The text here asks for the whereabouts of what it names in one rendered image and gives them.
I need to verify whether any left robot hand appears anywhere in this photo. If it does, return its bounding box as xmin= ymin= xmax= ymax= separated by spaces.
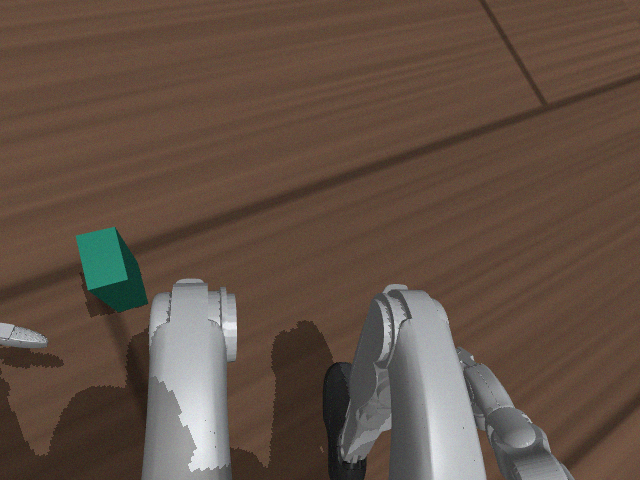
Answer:
xmin=0 ymin=323 xmax=48 ymax=348

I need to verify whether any right robot arm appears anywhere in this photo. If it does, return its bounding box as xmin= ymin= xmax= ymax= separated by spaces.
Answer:
xmin=485 ymin=407 xmax=575 ymax=480

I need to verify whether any right robot foot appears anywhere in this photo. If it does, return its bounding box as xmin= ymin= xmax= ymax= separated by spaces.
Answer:
xmin=323 ymin=362 xmax=367 ymax=480

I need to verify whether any right robot hand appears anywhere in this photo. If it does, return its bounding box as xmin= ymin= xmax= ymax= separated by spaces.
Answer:
xmin=455 ymin=347 xmax=515 ymax=431

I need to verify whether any carton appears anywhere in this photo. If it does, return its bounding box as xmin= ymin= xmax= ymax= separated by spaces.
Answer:
xmin=76 ymin=227 xmax=148 ymax=312

